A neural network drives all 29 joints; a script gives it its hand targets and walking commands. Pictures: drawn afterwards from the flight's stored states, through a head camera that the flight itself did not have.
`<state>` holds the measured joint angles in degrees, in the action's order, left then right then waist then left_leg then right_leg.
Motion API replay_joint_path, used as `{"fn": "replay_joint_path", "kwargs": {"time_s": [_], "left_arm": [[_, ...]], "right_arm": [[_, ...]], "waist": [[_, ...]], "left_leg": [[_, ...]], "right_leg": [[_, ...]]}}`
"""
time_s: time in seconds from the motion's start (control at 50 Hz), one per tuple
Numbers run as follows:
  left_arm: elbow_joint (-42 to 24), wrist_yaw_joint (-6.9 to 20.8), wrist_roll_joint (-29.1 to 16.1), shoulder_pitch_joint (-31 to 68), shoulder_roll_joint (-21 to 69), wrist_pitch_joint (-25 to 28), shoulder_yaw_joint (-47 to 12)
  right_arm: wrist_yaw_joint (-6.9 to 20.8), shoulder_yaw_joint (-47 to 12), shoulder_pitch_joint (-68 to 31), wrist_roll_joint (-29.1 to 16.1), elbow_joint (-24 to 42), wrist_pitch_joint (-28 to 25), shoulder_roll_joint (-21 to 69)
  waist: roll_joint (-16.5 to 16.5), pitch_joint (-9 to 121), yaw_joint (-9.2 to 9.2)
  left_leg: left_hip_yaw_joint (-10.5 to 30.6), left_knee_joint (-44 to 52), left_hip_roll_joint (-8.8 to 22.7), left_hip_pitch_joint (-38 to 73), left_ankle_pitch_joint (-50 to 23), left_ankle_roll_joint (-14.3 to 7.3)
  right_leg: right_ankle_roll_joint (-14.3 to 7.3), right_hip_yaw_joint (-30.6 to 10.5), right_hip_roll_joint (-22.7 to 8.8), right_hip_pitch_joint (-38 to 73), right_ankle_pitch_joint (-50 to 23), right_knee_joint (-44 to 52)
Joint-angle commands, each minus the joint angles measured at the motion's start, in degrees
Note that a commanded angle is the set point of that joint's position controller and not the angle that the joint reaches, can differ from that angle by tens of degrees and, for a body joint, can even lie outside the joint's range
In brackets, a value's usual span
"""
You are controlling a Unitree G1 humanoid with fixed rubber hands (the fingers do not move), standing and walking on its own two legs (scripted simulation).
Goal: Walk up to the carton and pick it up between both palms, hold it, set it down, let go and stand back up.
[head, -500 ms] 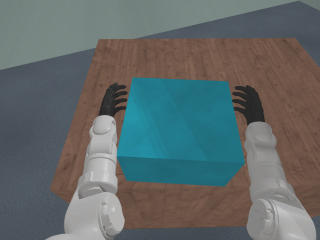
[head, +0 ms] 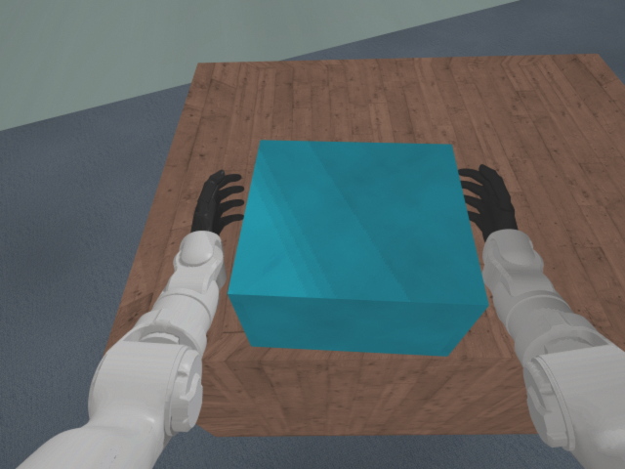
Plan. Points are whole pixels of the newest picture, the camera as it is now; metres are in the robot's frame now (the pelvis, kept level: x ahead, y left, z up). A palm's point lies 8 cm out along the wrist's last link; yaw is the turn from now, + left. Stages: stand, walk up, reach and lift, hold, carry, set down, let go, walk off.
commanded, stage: set down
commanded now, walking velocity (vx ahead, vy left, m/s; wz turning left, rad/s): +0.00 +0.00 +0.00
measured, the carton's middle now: (351, 245) +0.41 +0.01 +0.01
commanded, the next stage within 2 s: none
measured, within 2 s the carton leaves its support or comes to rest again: neither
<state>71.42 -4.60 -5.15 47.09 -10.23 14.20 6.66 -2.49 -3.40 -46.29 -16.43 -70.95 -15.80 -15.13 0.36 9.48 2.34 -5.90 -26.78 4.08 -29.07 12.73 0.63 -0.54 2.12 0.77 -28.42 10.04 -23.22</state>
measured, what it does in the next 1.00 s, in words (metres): stands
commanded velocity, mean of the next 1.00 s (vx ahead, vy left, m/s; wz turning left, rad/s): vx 0.00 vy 0.00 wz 0.00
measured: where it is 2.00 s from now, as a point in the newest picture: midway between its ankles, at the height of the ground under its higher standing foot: outside the picture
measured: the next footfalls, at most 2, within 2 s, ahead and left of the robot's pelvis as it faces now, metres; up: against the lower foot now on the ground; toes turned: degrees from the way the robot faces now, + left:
none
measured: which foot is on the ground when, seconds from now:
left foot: down 0.00-1.00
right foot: down 0.00-1.00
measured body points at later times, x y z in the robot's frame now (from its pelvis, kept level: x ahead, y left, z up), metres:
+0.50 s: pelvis -0.04 -0.02 -0.01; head +0.02 -0.01 +0.43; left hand +0.43 +0.22 +0.12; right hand +0.44 -0.24 +0.12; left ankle -0.01 +0.12 -0.74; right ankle +0.00 -0.11 -0.74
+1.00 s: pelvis -0.02 -0.01 +0.01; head +0.00 +0.00 +0.46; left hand +0.42 +0.24 +0.17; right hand +0.43 -0.25 +0.17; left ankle -0.01 +0.12 -0.74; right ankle +0.00 -0.11 -0.74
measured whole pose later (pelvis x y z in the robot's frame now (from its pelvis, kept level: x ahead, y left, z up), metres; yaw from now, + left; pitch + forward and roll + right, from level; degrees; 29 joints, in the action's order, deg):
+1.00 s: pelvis -0.02 -0.01 +0.01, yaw +1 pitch +6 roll -1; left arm 47.6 1.5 -13.6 49.5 -23.4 -16.0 0.1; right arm 2.3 -11.5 -52.1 -33.6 -60.1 6.7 -31.0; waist 0.8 5.3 0.9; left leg -2.3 -21.0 3.0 -17.6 9.6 1.3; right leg -1.1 2.1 1.4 -16.5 7.3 -17.5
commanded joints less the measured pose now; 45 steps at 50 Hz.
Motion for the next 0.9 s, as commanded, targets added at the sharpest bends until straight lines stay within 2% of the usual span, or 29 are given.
{"fn": "replay_joint_path", "kwargs": {"time_s": [0.0,0.06,0.1,0.18,0.24,0.28,0.36,0.44,0.52,0.62,0.68,0.78,0.88], "left_arm": [[-1.4,0.6,-4.1,22.4,-10.8,4.4,-3.2],[2.5,2.1,-7.0,23.0,-11.5,3.5,-6.4],[3.7,3.0,-9.5,24.7,-12.4,3.3,-9.3],[1.1,3.4,-15.7,30.5,-14.8,3.0,-15.6],[-3.5,3.2,-19.7,34.3,-16.6,1.1,-18.4],[-3.9,3.3,-20.5,35.2,-18.4,-1.0,-18.2],[-1.0,3.6,-18.9,35.2,-21.5,-4.8,-15.4],[-2.0,4.0,-16.4,36.0,-23.2,-7.2,-12.4],[-6.0,4.4,-14.8,36.9,-23.2,-10.4,-11.0],[-9.8,4.8,-15.6,37.1,-21.5,-15.4,-12.6],[-12.0,4.8,-16.1,36.8,-20.7,-18.8,-13.8],[-18.1,4.8,-14.1,32.2,-21.0,-24.7,-12.0],[-28.7,6.0,-8.2,19.5,-21.8,-29.8,-4.6]], "right_arm": [[0.9,-3.3,-23.6,-6.6,-6.4,-3.9,-14.5],[2.0,-5.2,-24.2,-9.7,-12.3,-3.4,-17.3],[2.9,-6.4,-25.9,-11.7,-12.2,-3.0,-18.6],[5.4,-8.9,-31.2,-15.1,-3.3,-1.1,-19.2],[6.6,-10.1,-34.4,-16.4,4.5,1.9,-18.6],[6.7,-10.6,-35.1,-16.5,5.0,4.6,-18.5],[5.6,-10.2,-35.6,-16.0,2.1,8.7,-19.2],[3.7,-8.3,-36.6,-16.0,4.7,10.0,-20.6],[2.3,-6.5,-37.1,-15.0,7.1,11.6,-21.9],[2.5,-5.1,-36.7,-14.1,6.0,15.2,-23.1],[3.5,-5.1,-36.0,-14.7,5.5,17.7,-23.9],[5.1,-6.3,-32.6,-16.7,7.4,20.8,-25.2],[4.9,-7.0,-23.0,-17.7,14.3,21.8,-24.9]], "waist": [[-3.4,32.9,-0.62],[-2.4,26.1,-1.73],[-1.6,24.3,-1.93],[-0.7,28.3,-0.96],[0.4,33.3,0.01],[1.7,34.1,0.09],[4.5,32.7,0.6],[5.1,34.9,1.2],[3.9,34.3,-0.1],[0.6,27.2,-2.59],[-1.9,23.3,-3.19],[-3.6,21.8,-2.25],[-1.9,22.3,-0.27]], "left_leg": [[2.7,-7.5,-2.1,19.4,-33.3,5.4],[3.5,-7.5,-2.2,16.7,-29.6,4.8],[3.6,-7.3,-2.5,14.6,-25.9,4.2],[3.4,-7.0,-2.8,11.9,-18.6,2.9],[3.2,-6.3,-3.1,8.9,-14.0,1.4],[3.3,-5.3,-3.4,5.7,-10.5,0.1],[3.3,-2.6,-3.9,-2.0,-4.4,-2.0],[2.9,-1.0,-4.5,-3.1,-6.6,-2.0],[2.6,0.3,-4.7,1.2,-9.5,-1.0],[3.4,1.3,-4.2,10.2,-11.0,0.3],[4.2,1.8,-3.7,15.1,-12.0,1.0],[4.8,2.0,-3.5,21.5,-19.0,1.6],[4.0,3.0,-4.2,24.8,-29.2,1.2]], "right_leg": [[0.1,0.9,3.1,4.7,-24.2,-3.7],[0.2,0.9,3.1,0.8,-19.3,-3.2],[0.6,0.9,2.9,-1.4,-15.0,-2.8],[1.3,1.4,2.5,-4.4,-6.9,-2.4],[2.1,1.1,2.0,-2.4,-5.1,-3.4],[2.2,0.3,1.4,0.0,-4.2,-4.0],[2.2,-2.7,-0.1,5.9,-3.0,-4.5],[3.2,-3.8,-0.3,14.0,-9.0,-5.3],[3.2,-2.7,0.5,17.0,-13.7,-4.2],[1.4,-0.5,1.4,11.0,-9.6,0.2],[0.2,0.2,1.8,8.0,-6.5,2.8],[-0.1,0.1,2.4,11.1,-9.4,4.7],[1.3,-0.9,2.5,24.0,-21.8,4.1]]}}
